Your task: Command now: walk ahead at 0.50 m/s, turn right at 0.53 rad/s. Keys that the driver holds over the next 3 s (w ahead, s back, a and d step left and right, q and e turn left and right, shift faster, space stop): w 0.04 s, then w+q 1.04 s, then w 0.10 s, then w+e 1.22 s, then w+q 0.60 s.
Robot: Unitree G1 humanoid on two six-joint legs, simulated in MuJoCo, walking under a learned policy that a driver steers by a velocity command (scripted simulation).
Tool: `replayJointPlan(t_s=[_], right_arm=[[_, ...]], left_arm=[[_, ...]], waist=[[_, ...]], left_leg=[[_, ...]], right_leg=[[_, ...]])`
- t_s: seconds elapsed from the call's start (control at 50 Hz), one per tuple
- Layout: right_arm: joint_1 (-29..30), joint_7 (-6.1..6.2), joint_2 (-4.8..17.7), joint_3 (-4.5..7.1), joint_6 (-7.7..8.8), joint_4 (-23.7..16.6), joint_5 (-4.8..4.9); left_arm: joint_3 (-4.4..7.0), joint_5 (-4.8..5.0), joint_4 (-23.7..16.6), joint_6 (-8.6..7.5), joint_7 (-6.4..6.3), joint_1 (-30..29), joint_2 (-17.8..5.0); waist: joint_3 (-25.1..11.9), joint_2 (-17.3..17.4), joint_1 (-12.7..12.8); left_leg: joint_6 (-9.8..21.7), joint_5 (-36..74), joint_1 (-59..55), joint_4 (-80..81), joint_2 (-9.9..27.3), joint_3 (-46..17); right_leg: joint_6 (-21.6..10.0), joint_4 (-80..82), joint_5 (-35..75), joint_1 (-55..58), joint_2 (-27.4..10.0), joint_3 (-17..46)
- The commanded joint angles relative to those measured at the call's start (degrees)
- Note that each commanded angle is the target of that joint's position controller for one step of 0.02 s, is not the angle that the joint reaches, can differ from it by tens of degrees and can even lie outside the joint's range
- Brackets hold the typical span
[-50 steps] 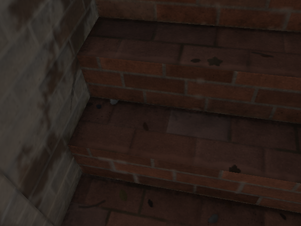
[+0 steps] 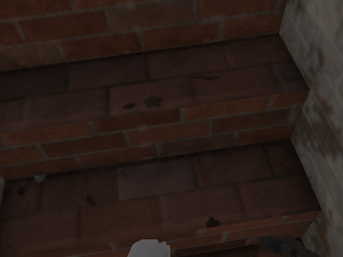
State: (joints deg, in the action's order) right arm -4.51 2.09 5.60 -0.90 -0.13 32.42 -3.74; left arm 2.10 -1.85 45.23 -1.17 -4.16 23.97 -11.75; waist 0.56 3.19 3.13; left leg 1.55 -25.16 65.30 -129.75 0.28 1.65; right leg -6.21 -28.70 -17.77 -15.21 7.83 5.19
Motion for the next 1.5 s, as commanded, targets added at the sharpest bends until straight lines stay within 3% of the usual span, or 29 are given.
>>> replayJointPlan(t_s=[0.02, 0.16, 0.22, 0.26, 0.28, 0.3, 0.38, 0.42, 0.62, 0.7, 0.72, 0.74, 0.76, 0.8, 0.82, 0.86, 0.96, 1.02, 1.1, 1.14, 1.16, 1.18, 1.24, 1.28, 1.3, 1.32, 1.36, 1.42, 1.5], right_arm=[[10.32, -0.03, 0.92, -0.59, 0.29, -8.62, -0.16], [15.38, -0.15, -3.98, -4.84, -1.54, -12.07, 1.02], [-6.46, -0.64, 3.28, -0.99, 0.17, -1.65, 3.08], [-15.55, 0.51, 10.64, 2.16, 0.85, 3.83, 2.66], [-12.89, 1.55, 14.94, 4.12, -1.83, 5.57, 0.54], [-8.62, 1.17, 13.05, 4.55, -2.72, 6.73, 1.30], [-7.57, 0.64, 6.19, 2.54, 0.38, 16.28, 1.63], [-16.92, -6.44, 6.78, 3.99, 5.41, 19.01, 1.42], [-32.67, -9.29, 10.38, 2.15, 2.76, 32.02, -2.95], [-23.94, -12.09, 25.86, 6.45, 4.23, 27.49, 3.52], [-24.89, -12.24, 21.63, 6.02, 4.74, 28.74, 2.31], [-14.41, -3.39, 20.87, 9.16, 7.80, 18.69, 4.73], [-10.21, -1.97, 9.77, 6.85, 6.86, 15.54, 0.28], [-4.68, -1.69, -1.54, 4.13, 2.46, 9.86, -1.23], [-7.87, -6.34, 0.00, 2.77, 2.94, 13.54, 4.29], [-2.92, -8.78, 2.43, 2.53, 4.16, 11.24, 2.45], [2.81, -7.80, 1.10, -2.40, -0.47, 5.37, 4.57], [25.75, -7.22, 6.53, -3.11, -2.38, -4.09, 4.88], [15.91, -10.62, 8.03, -3.49, -7.52, -3.31, 5.42], [4.31, -9.59, 11.68, -1.18, -8.23, -0.16, 4.23], [-2.84, -6.27, 9.03, -0.16, -4.46, 8.69, 0.08], [-8.38, -4.27, 14.32, 1.97, -3.64, 12.84, 1.05], [-6.18, 1.23, 14.86, 5.76, -0.91, 17.50, -0.09], [-25.46, -7.19, 7.27, 2.01, 2.78, 28.56, 0.20], [-15.90, -2.60, 7.15, 5.31, 3.71, 26.53, 0.72], [-11.26, -0.66, 6.89, 4.07, 3.82, 26.95, -0.31], [-15.59, -8.86, -1.50, -0.07, 3.91, 30.65, -2.25], [-0.66, -12.76, 14.53, 2.84, 3.30, 27.21, -7.18], [-9.73, -11.38, 27.19, 5.65, 2.43, 28.09, 1.28]], left_arm=[[2.95, -0.28, -0.78, -0.59, -0.78, 5.30, -9.34], [2.50, 0.85, 2.07, 1.57, -3.25, 6.12, -11.30], [3.64, 2.85, -1.02, -1.90, 0.52, 2.40, -14.58], [3.74, 3.62, -5.00, -1.91, 2.93, -1.52, -13.47], [3.72, -1.63, -6.48, -1.01, 3.80, -8.34, -10.41], [2.74, -4.53, -8.03, -0.54, 3.63, -7.60, -6.23], [-1.69, -2.48, -9.16, 1.82, -0.12, -6.62, 3.41], [-2.92, 1.19, -8.26, -2.03, 9.29, -8.13, 0.15], [-7.67, 1.43, -24.35, 1.90, 8.96, -46.45, 4.61], [-3.82, 0.40, -14.54, 5.52, 12.25, -23.02, -5.43], [-2.06, 0.19, -9.60, 6.08, 11.48, -9.85, -7.41], [-0.55, 0.27, -2.49, 0.71, 2.84, -2.43, -7.55], [0.56, 2.89, 1.98, -0.14, -1.75, -2.42, -12.29], [0.40, 1.27, 8.48, -1.26, -3.07, -4.62, -4.11], [-1.70, -0.27, 3.65, -3.11, 4.75, -2.18, -1.98], [-3.15, -0.91, 12.49, -3.22, 8.52, 4.70, 6.51], [-3.79, -5.25, 15.32, -4.88, 9.43, -11.40, 3.65], [-2.55, -8.20, 19.15, -6.06, 9.63, 2.71, -2.60], [0.36, 0.43, 17.64, -7.37, 12.58, 7.27, -18.04], [1.60, -0.49, 16.41, -4.61, 12.53, 8.10, -16.74], [2.37, 7.05, 9.91, -8.60, 3.16, 3.90, -13.70], [1.83, 5.12, 8.24, -9.31, 2.40, 2.95, -9.39], [-0.35, 2.33, -4.31, -7.91, 2.33, -14.85, 5.37], [1.54, -1.29, -0.58, -2.22, 12.41, -10.78, -1.33], [-3.16, -0.17, -6.86, -5.05, 5.10, -17.89, 14.07], [-4.44, 0.85, -7.00, -4.90, 2.34, -18.28, 14.50], [-2.58, 1.08, -13.77, 1.92, 10.18, -16.86, 0.84], [-4.45, 3.33, -25.13, 6.91, 9.45, -32.05, -3.51], [-3.95, 2.78, -15.78, 9.14, 12.44, -17.16, -4.35]], waist=[[-0.31, -8.79, 1.37], [-4.14, -4.56, 1.44], [-23.72, -13.05, -6.68], [-25.09, 2.92, -11.70], [-22.69, 19.74, -11.29], [-16.42, 8.85, -7.45], [8.23, -4.35, 0.74], [4.74, -0.69, -1.73], [2.02, 4.96, -4.26], [-22.77, 3.23, 8.19], [-24.12, -0.21, 10.06], [-31.23, -3.06, 9.42], [-29.49, -23.48, 6.42], [-12.52, -6.61, -0.31], [2.81, -23.95, 3.33], [1.31, -3.06, -0.22], [0.35, -5.89, -13.77], [-2.46, -2.26, -6.81], [-17.93, -14.42, -14.89], [-19.74, -16.37, -16.93], [-25.20, -8.16, -11.17], [-26.36, 8.47, -10.01], [-12.26, 1.25, -7.74], [-2.53, -3.01, -9.68], [-3.73, -7.19, -3.20], [-0.68, -4.52, -0.36], [0.81, 0.03, 7.04], [-2.94, -0.79, 11.68], [-15.95, -0.92, 11.07]], left_leg=[[1.24, -6.76, 22.11, -8.25, 0.63, -0.35], [4.57, -9.13, -10.79, 36.16, 1.91, 6.84], [9.02, -7.54, -40.39, 55.36, -6.47, 7.99], [18.51, -9.22, -57.96, 85.08, 4.15, -27.64], [22.47, -16.66, -55.90, 106.90, 11.49, -57.13], [21.18, -26.80, -49.76, 108.33, 11.48, -59.67], [12.83, -14.65, -33.22, 102.25, 5.00, -31.58], [11.52, -2.60, -39.76, 96.90, 1.14, -20.21], [12.68, 6.80, -24.67, 127.72, 10.13, -24.28], [16.25, 138.92, -52.26, 105.87, 13.32, -15.65], [14.49, 136.42, -56.08, 92.41, 12.09, -15.76], [8.31, 99.89, -52.13, 70.01, 1.34, -7.67], [5.79, 28.31, -25.93, 42.43, -8.22, -7.05], [8.48, 23.05, -10.90, 16.23, -4.01, -12.47], [11.46, 17.06, 11.47, 4.74, -6.85, -19.64], [17.53, 10.32, 25.03, -0.51, -6.26, -17.37], [18.32, 1.94, 30.68, -14.68, 1.59, -8.39], [16.91, 11.33, 21.24, 10.94, 6.42, 1.74], [8.57, 15.13, -26.77, 41.95, -3.44, 13.45], [8.61, 13.06, -30.45, 77.93, -10.13, 15.57], [8.40, -12.50, -49.90, 75.68, -12.62, -2.22], [10.82, 7.64, -57.88, 85.14, 0.81, -19.50], [17.08, 16.61, -57.21, 100.48, 10.83, -32.46], [18.97, 47.66, -67.29, 96.73, 15.44, -28.45], [10.30, 15.88, -54.77, 101.00, 10.65, -17.65], [7.38, 9.99, -48.84, 107.03, 10.86, -12.05], [8.81, 14.35, -48.05, 112.53, 12.62, -7.60], [12.49, 26.99, -11.58, 133.08, 7.91, 5.31], [17.68, 134.73, -49.53, 116.91, 16.26, 4.69]], right_leg=[[-10.50, 9.67, 12.67, 13.57, -15.69, 18.49], [-6.90, 27.83, 40.63, 8.78, -16.83, 4.55], [-5.92, -0.70, 126.87, 17.88, -20.83, -0.39], [-1.53, -33.78, 84.05, -3.81, -9.78, -1.27], [0.70, -57.19, 19.96, -16.78, 1.15, -0.84], [2.07, -77.52, 14.15, -25.04, -0.22, 7.06], [3.18, -91.91, 3.76, -45.49, -4.41, 1.22], [-3.88, -80.68, 12.28, -57.37, -4.01, 8.85], [-8.31, -78.29, 0.54, -55.46, -13.76, -8.40], [1.44, -37.30, 5.61, -18.50, 1.01, -17.37], [0.48, -20.76, 8.90, -8.03, -1.11, -10.94], [-3.97, -16.58, -12.50, 9.14, -9.51, 7.19], [-10.97, -8.20, 0.80, 17.00, -27.45, 38.37], [-9.27, -1.23, -36.09, 2.57, -23.37, 37.58], [-11.26, -1.34, -11.84, 4.53, -23.05, 28.17], [-8.59, -2.20, 2.73, 11.63, -22.37, 15.57], [-5.42, 17.57, -4.26, -11.30, -22.06, -0.46], [-4.61, 24.66, 1.40, -12.74, -17.47, -7.43], [-6.88, 18.13, 114.79, -4.27, -24.62, -12.84], [-8.26, -0.72, 127.41, 18.27, -24.16, -9.61], [-3.46, -18.16, 109.23, 13.23, -23.75, -8.97], [-0.26, -39.86, 35.42, -1.43, -14.00, -9.04], [-0.67, -104.82, 16.42, -44.09, -1.21, 7.45], [-9.83, -114.54, 8.64, -74.36, -0.36, 13.05], [-6.92, -113.60, 8.48, -61.49, -2.61, 10.04], [-5.91, -115.37, 7.66, -63.68, -2.41, 7.55], [-15.08, -118.99, -9.14, -77.59, -7.34, 5.88], [-13.20, -80.47, 11.69, -39.12, -11.41, -1.75], [-1.70, -56.69, 7.76, -32.73, -0.06, -15.60]])
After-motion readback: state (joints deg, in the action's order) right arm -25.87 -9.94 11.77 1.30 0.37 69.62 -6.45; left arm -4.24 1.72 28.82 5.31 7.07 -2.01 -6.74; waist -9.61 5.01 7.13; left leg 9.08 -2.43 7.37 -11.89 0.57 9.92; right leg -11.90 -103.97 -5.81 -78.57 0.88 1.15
